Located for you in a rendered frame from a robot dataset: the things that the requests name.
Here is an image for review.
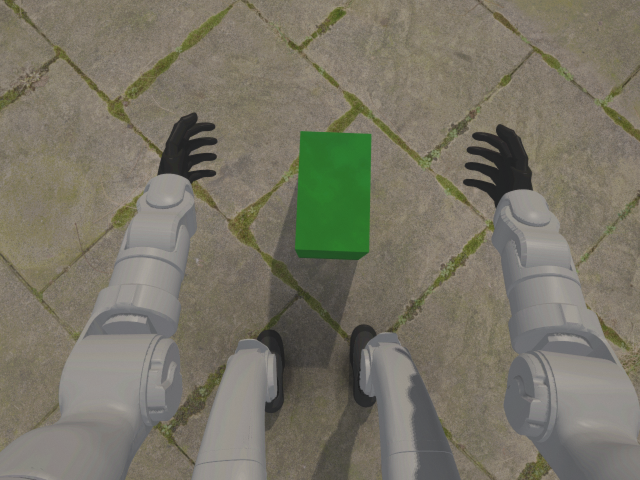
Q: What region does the left robot upper arm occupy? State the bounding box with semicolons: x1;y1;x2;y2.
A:
0;334;183;480

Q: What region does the left robot forearm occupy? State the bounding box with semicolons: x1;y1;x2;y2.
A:
58;174;197;414

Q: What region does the carton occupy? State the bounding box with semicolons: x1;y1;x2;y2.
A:
295;131;371;260

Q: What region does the robot right hand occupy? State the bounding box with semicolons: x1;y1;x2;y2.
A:
463;124;533;208

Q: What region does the robot left hand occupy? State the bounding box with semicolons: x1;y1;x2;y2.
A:
157;112;218;184

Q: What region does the right robot forearm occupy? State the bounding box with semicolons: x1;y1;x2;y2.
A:
491;189;640;437

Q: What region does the robot left thigh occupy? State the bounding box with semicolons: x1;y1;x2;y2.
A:
191;348;277;480

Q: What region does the right robot upper arm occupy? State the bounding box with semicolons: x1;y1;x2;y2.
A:
504;350;640;480

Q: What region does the robot right shin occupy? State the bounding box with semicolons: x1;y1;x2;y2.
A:
359;332;411;396

